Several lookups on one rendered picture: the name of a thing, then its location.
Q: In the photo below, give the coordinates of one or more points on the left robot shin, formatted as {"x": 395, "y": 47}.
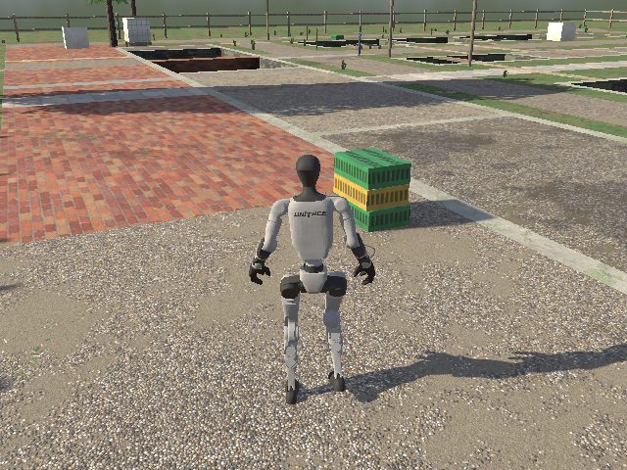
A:
{"x": 290, "y": 358}

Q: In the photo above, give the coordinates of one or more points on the left robot upper arm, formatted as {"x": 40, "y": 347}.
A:
{"x": 278, "y": 209}

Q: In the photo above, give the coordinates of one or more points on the robot right forearm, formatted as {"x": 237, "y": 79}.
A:
{"x": 361, "y": 254}

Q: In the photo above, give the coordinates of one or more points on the right robot upper arm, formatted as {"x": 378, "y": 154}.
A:
{"x": 341, "y": 205}

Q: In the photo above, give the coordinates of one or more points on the robot left forearm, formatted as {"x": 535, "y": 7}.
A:
{"x": 260, "y": 257}

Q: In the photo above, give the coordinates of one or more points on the right robot hand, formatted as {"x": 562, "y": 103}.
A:
{"x": 363, "y": 271}

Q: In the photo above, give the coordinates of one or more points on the robot left thigh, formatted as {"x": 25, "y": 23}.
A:
{"x": 290, "y": 297}

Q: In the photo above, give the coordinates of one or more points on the left robot hand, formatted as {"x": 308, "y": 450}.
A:
{"x": 253, "y": 274}

